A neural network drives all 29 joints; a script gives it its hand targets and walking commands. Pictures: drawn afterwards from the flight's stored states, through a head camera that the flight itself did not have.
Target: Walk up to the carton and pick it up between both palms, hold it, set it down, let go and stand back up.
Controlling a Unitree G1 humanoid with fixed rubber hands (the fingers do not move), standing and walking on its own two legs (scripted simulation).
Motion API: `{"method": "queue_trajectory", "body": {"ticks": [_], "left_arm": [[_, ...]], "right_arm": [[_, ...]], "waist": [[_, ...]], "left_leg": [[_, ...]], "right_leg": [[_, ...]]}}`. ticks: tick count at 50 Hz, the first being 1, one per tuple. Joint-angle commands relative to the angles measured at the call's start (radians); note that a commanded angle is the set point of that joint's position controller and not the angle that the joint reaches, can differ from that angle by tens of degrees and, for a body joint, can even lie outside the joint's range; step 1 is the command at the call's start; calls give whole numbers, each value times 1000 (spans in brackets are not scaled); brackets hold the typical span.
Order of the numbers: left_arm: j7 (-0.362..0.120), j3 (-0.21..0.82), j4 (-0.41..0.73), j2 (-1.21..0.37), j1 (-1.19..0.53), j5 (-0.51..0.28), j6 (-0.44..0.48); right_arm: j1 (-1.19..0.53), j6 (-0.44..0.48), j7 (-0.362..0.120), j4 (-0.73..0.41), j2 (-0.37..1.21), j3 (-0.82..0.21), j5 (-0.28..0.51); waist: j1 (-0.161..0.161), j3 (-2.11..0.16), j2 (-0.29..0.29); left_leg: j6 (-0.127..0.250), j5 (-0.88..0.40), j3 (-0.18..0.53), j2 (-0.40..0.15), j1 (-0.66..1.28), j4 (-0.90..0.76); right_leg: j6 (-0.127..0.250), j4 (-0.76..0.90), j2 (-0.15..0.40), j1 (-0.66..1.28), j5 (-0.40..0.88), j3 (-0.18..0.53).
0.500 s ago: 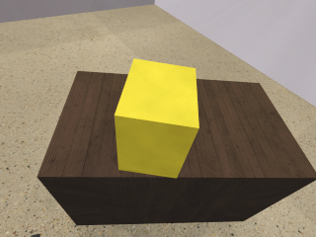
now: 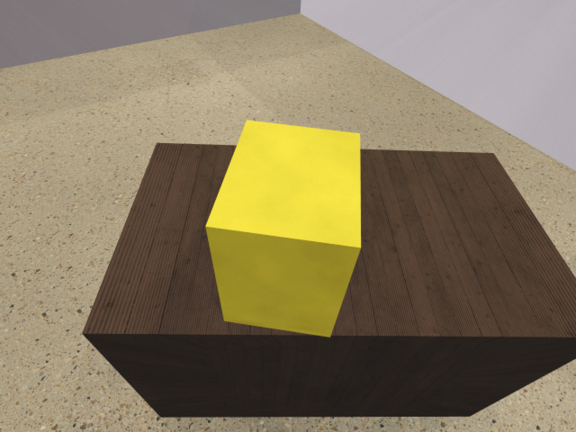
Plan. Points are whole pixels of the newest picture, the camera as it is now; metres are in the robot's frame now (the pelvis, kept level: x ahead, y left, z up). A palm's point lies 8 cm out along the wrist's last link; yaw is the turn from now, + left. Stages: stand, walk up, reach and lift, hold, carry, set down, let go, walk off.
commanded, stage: walk up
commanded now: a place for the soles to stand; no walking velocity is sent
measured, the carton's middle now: (289, 231) +0.46 +0.00 -0.01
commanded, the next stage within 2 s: none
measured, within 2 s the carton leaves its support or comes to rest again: neither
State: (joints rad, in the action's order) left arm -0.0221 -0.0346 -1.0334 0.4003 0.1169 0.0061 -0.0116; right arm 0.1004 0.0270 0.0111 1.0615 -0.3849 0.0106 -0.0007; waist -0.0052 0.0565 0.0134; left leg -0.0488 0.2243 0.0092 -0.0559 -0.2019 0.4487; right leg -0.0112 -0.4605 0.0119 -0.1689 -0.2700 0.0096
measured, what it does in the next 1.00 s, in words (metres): steps on the spot: right foot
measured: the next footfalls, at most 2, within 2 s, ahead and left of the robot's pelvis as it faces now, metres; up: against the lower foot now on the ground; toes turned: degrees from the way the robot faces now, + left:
right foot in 0.88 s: +0.20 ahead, -0.12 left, +0.00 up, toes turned -2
right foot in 1.38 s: +0.12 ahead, -0.11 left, +0.00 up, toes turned -1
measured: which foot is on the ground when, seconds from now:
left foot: down 0.00-1.00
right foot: down 0.00-0.56, up 0.58-0.86, down 0.88-1.00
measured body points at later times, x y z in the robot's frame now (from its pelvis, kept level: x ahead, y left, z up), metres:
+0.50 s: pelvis +0.04 +0.02 -0.01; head +0.01 +0.02 +0.44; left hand +0.10 +0.35 -0.12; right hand +0.13 -0.31 -0.11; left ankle +0.03 +0.13 -0.73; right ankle -0.01 -0.13 -0.74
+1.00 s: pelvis +0.10 +0.00 -0.01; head +0.14 -0.01 +0.43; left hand +0.20 +0.30 -0.13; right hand +0.20 -0.31 -0.14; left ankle +0.05 +0.13 -0.72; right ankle +0.16 -0.12 -0.74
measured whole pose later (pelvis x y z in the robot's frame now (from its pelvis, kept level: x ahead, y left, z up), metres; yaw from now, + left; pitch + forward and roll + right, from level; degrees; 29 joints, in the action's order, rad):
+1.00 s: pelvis +0.10 +0.00 -0.01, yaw +0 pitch -3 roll +0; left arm 0.00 -0.03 -0.94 0.34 0.13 0.01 0.00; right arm 0.13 -0.01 0.01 0.94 -0.39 0.03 0.02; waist 0.00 0.15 -0.02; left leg 0.01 0.55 -0.01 -0.03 -0.22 0.77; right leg 0.02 -0.60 0.02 -0.33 -0.22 -0.03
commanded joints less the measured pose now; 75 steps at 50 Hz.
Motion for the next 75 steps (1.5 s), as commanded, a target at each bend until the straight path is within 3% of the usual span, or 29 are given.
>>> {"method": "queue_trajectory", "body": {"ticks": [1, 11, 13, 15, 18, 21, 22, 24, 25, 26, 27, 28, 29, 34, 39, 43, 44, 45, 46, 49, 50, 54, 57, 59, 61, 68, 70, 72, 75], "left_arm": [[11, -34, 53, 186, -36, 1, 12], [9, -37, 43, 188, -43, 0, 6], [0, -42, 67, 179, -28, 10, 25], [-3, -53, 64, 214, 36, 15, 31], [4, -76, 56, 279, 85, 14, 36], [10, -85, 92, 283, 88, 19, 47], [6, -84, 109, 282, 34, 27, 47], [-1, -59, 138, 207, -38, 0, 43], [-1, -43, 180, 148, -66, -12, 44], [15, -43, 165, 122, -20, -12, 45], [27, -36, 156, 152, 2, -14, 26], [34, -37, 151, 167, 44, -28, 31], [26, -26, 152, 166, 70, -21, 26], [22, -41, 124, 164, 124, -7, 15], [23, -33, 122, 115, 74, -6, 28], [37, -63, 104, 183, 113, 3, 29], [40, -69, 114, 228, 117, 7, 37], [37, -65, 139, 235, 64, 0, 36], [40, -69, 156, 292, 24, 2, 29], [39, -64, 140, 242, -9, 6, 15], [37, -54, 149, 195, -9, -2, 13], [39, -60, 154, 223, 5, -9, 2], [31, -61, 192, 192, -73, -27, -12], [36, -37, 180, 153, -124, -4, -23], [28, -49, 178, 175, -71, -4, -35], [21, -74, 160, 198, -28, -1, 8], [23, -60, 139, 219, -87, 6, 27], [20, -64, 163, 252, -109, 10, 18], [13, -38, 128, 178, -101, -2, 10]], "right_arm": [[-35, 24, 13, -32, -242, 38, -8], [-30, 21, 15, -35, -228, 36, -4], [-12, 20, -10, -34, -253, 55, -28], [-22, 12, -23, -60, -247, 58, -21], [-76, 9, -24, -97, -199, 44, -23], [-50, 24, -34, -128, -198, 45, -20], [8, 39, -34, -108, -174, 42, -15], [155, 60, -27, -61, -197, 61, -17], [278, 66, -14, -38, -280, 97, -22], [294, 54, -10, -28, -340, 103, -18], [241, 47, -3, -56, -334, 110, -19], [165, 41, 0, -69, -321, 97, -15], [106, 42, -4, -95, -330, 101, -12], [83, 44, 6, -129, -212, 63, -4], [39, 3, 2, -161, -214, 58, 2], [53, -16, -2, -197, -174, 48, 24], [79, -22, -5, -197, -141, 43, 30], [107, -39, 3, -184, -154, 40, 36], [149, -49, 10, -148, -177, 55, 25], [151, -29, 5, -118, -179, 57, 21], [115, -24, 4, -134, -174, 59, 14], [123, -19, 12, -141, -163, 51, 0], [138, -13, 12, -131, -239, 85, -13], [36, -18, 4, -152, -314, 103, -11], [3, -14, 8, -176, -320, 108, -17], [6, -19, 3, -201, -190, 69, -1], [36, -19, -1, -189, -141, 48, 1], [80, -19, -1, -161, -178, 57, -2], [65, 7, -5, -131, -263, 76, -19]], "waist": [[-5, -104, -20], [0, -140, -86], [13, -149, -144], [-8, -87, -93], [-50, 59, 172], [-46, 180, 192], [15, 176, 226], [92, 133, 132], [138, 40, -141], [121, -24, -222], [76, -14, -92], [37, 0, -75], [25, -4, -129], [-1, -39, -76], [13, -24, -269], [-13, -71, -50], [-19, -133, 87], [-10, -123, 129], [3, -76, 174], [41, -74, 236], [19, -37, 170], [7, -229, 192], [29, -259, 66], [36, -103, -105], [3, -53, -219], [-16, -97, -69], [30, -128, 52], [43, -59, 182], [35, -123, 20]], "left_leg": [[86, -255, 72, -91, 59, -55], [88, -332, 59, -92, 63, -52], [127, 216, 71, -57, 75, -88], [135, 364, 87, -61, -26, -77], [84, 267, -49, 62, -286, 173], [83, 280, -16, 30, -303, 264], [102, 300, -39, 19, -270, 89], [87, -25, -18, 35, 50, -122], [86, -328, 199, -124, 236, -127], [119, -465, 419, -260, 330, -192], [195, -350, 475, -319, 298, -199], [284, -295, 435, -333, 157, -193], [280, -141, 363, -315, 150, -217], [224, -536, 93, -192, 164, -88], [187, -510, -28, -113, -7, 33], [100, -262, -37, -43, -122, 175], [76, -67, -22, 13, -125, 286], [71, 327, -16, 59, -83, 394], [65, 448, 21, 51, -37, 457], [83, 274, 16, 35, -13, 153], [67, 188, -2, 42, -52, 180], [68, 52, -11, 67, -40, 25], [86, -294, 84, -66, 98, 53], [225, -250, 294, -233, -75, -54], [266, -245, 232, -236, -135, -52], [96, -264, 63, -37, -101, 196], [58, 14, 26, 21, -20, 247], [75, 165, 39, 22, 57, 168], [131, -96, 165, -83, 43, 18]], "right_leg": [[41, 46, 96, 18, 249, 51], [45, 50, 86, 64, 301, 36], [67, 17, 46, 13, -165, 18], [84, 78, 72, 39, -274, 67], [156, 279, 208, 91, -393, 304], [218, 244, 295, 11, -38, 298], [220, 140, 253, 47, 170, 226], [119, -118, 124, -108, 407, 30], [54, -381, 17, -287, 186, -44], [36, -458, -93, -397, -273, 7], [52, -492, -55, -383, -277, 72], [54, -490, -26, -284, -264, 111], [57, -444, 19, -313, -239, 94], [25, -356, 25, -219, -91, 69], [19, -144, -13, -88, 127, -59], [65, -24, 38, 121, 393, -14], [126, 49, 217, 121, 391, 199], [237, 109, 323, 17, 331, 346], [302, 118, 378, -109, 284, 433], [205, 40, 249, -73, 416, 223], [176, -7, 226, -26, 556, 142], [164, -131, 212, 161, 729, 123], [98, -149, 161, -26, 395, 59], [29, -307, -10, -131, -48, -43], [52, -368, -5, -103, -228, -9], [116, -79, 122, 31, 414, 95], [186, 42, 255, -45, 324, 255], [183, 72, 251, -183, 163, 257], [59, -40, 88, -120, 60, 71]]}}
